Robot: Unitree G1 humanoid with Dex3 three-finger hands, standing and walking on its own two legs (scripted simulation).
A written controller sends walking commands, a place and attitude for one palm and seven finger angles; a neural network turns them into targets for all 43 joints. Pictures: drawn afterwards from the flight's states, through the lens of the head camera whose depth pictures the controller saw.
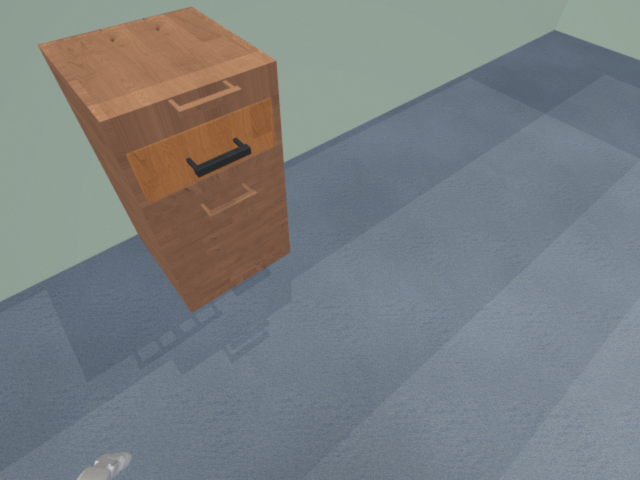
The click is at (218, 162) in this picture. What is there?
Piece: drawer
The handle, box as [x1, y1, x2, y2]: [186, 138, 250, 176]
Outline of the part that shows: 250,148 246,144 243,144 239,140 234,138 233,141 239,146 237,148 198,165 196,165 190,158 187,158 186,160 194,169 195,173 198,176 201,176 249,154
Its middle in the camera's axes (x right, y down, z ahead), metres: -0.26 -0.21 +0.99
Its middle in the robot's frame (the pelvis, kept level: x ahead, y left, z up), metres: +0.86 +0.30 -0.15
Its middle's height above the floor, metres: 0.61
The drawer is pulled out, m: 0.00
